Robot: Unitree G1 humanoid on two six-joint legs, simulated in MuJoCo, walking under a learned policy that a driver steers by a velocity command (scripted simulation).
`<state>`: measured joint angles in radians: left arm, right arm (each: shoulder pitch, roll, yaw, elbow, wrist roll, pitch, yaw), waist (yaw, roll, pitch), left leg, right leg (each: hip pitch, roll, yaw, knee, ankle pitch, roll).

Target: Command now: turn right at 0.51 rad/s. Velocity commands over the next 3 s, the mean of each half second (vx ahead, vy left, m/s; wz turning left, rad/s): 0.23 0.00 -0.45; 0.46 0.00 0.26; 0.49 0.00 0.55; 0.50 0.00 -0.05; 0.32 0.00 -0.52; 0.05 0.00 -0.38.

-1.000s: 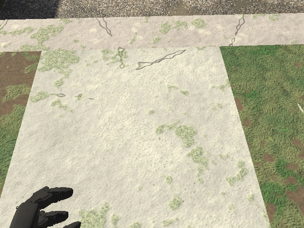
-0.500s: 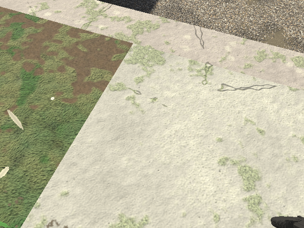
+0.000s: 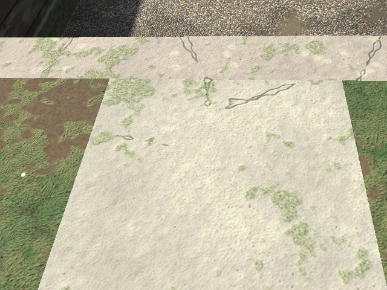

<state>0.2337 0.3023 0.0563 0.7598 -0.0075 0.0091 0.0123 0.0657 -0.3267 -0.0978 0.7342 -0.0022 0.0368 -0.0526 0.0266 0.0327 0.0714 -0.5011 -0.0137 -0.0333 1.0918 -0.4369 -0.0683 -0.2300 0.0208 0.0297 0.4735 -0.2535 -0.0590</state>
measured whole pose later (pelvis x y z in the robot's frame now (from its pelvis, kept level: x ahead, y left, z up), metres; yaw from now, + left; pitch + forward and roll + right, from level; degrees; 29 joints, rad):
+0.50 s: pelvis +0.08 +0.02 +0.00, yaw -14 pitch +1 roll +0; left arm 0.21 0.32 0.06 0.71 -0.01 -0.04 0.00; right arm 0.34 -0.26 -0.06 0.83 0.01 -0.09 0.00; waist -0.04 -0.05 -0.01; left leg -0.08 -0.02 -0.02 0.32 -0.26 0.02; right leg -0.54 0.00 0.08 0.98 -0.29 -0.01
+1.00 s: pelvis +0.30 -0.09 +0.00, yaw -2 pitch +0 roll -2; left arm 0.32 0.27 0.07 0.80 0.01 -0.10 -0.01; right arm 0.21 -0.32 -0.07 0.74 0.03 -0.03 0.00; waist 0.05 0.05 0.03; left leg -0.67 0.10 -0.07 1.01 -0.14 0.00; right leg -0.05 0.03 -0.15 0.26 -0.21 -0.03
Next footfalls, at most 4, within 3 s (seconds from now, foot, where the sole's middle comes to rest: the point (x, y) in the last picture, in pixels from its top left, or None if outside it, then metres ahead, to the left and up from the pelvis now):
0.32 left None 0.09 0.14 -0.78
0.72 right None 0.29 -0.19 -0.78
1.24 left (211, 243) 0.61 0.05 -0.78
1.74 right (242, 168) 0.93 -0.08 -0.78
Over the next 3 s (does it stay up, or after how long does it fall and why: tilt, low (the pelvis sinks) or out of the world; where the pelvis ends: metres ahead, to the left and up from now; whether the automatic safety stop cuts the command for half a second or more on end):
stays up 1.11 0.03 -0.01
